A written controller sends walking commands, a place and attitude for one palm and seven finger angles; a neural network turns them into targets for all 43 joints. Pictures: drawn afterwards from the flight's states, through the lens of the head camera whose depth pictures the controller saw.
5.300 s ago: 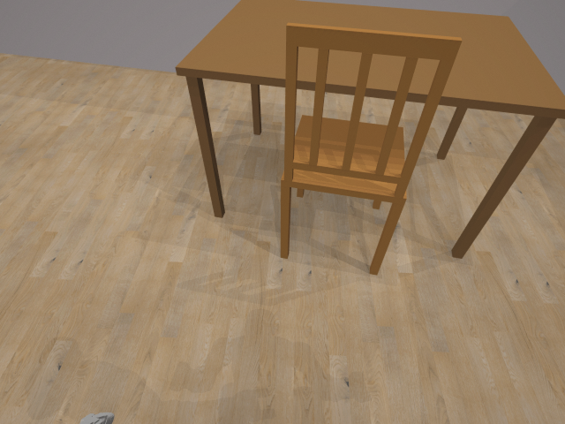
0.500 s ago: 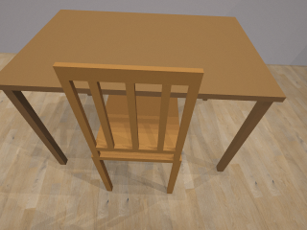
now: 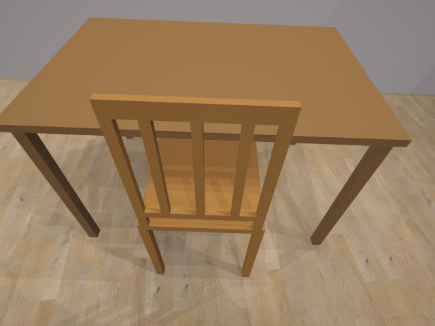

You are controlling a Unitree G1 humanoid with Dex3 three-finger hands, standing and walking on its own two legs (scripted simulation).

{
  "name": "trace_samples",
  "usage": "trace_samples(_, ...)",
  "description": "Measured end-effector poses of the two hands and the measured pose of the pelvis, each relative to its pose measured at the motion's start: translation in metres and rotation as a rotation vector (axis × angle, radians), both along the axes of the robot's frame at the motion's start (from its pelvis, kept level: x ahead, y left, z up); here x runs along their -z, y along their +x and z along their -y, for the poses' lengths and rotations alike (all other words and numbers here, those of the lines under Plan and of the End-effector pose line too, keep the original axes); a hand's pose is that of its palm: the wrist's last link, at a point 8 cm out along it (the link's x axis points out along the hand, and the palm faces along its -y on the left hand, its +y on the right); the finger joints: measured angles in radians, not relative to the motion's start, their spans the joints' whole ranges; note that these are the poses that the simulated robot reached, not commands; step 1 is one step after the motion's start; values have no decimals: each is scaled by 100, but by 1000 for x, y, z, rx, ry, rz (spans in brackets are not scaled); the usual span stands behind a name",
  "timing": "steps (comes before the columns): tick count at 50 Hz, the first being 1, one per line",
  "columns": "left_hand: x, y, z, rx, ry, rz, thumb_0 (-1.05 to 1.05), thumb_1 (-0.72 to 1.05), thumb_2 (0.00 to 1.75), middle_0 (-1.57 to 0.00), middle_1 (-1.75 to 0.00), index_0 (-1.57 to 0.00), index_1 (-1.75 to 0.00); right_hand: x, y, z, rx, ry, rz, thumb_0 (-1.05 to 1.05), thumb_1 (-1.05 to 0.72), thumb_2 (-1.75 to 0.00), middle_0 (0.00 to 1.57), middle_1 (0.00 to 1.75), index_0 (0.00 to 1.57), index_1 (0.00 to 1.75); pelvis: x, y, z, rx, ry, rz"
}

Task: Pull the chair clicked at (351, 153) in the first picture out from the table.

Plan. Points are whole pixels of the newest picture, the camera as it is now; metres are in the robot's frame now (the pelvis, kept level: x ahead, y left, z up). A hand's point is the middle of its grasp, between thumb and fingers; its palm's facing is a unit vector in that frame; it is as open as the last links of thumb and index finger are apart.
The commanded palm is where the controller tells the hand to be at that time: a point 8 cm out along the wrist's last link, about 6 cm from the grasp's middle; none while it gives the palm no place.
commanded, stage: come to a stop and stand still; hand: left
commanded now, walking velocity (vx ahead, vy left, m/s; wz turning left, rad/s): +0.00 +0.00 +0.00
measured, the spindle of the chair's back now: (199, 175) +0.47 +0.08 -0.05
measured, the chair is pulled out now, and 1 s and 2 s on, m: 0.00 0.00 0.00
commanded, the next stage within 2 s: look again from close up in 0.22 s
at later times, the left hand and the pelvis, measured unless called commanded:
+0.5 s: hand out of the picture -0.03 +0.17 -0.18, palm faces +0.03 -0.98 -0.20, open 7.4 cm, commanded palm none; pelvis -0.01 +0.01 -0.01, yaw +0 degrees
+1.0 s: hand out of the picture -0.01 +0.18 -0.18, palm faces +0.00 -0.98 -0.20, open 7.4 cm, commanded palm none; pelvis -0.01 +0.01 -0.01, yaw -1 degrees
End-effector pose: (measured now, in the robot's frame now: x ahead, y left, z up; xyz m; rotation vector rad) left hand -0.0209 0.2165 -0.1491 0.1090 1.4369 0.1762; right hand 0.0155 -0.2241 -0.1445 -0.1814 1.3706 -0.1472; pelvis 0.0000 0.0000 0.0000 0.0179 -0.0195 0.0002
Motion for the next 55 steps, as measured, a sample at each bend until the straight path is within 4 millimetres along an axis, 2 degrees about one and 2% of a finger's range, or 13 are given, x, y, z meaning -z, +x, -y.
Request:
trace_samples(10, -2, -16, -2, -9, -1, -45, 0, 91, 90, -20, -30, -20, -30, 2, -20, -8, 6, 18, -56, 1, -92, -90, 20, 29, 20, 30, -1, -1, -3, -4, 2, -4)
trace_samples(18, -2, -24, 2, -2, 6, -51, 0, 91, 90, -20, -30, -20, -30, 5, -22, -7, 1, 26, -56, 1, -92, -90, 20, 29, 20, 30, 2, -3, -4, -4, -13, -17)
trace_samples(27, 2, -7, -9, 32, 26, 26, 0, 90, 90, -20, -30, -20, -30, 14, -16, -8, 0, 26, 27, 1, -92, -90, 19, 29, 20, 30, 11, -11, -11, -4, -25, -8)
trace_samples(36, 2, 13, -17, 63, 31, 85, 0, 90, 90, -20, -30, -20, -30, 9, -16, -8, 7, 25, 40, 1, -93, -90, 19, 29, 20, 30, 10, -15, -10, 7, -10, -7)
trace_samples(55, 2, -1, -9, 55, 15, 20, 0, 90, 90, -20, -30, -20, -30, 4, -9, -2, 12, 15, 23, 1, -92, -90, 19, 29, 20, 30, 6, -8, -4, 18, -2, -11)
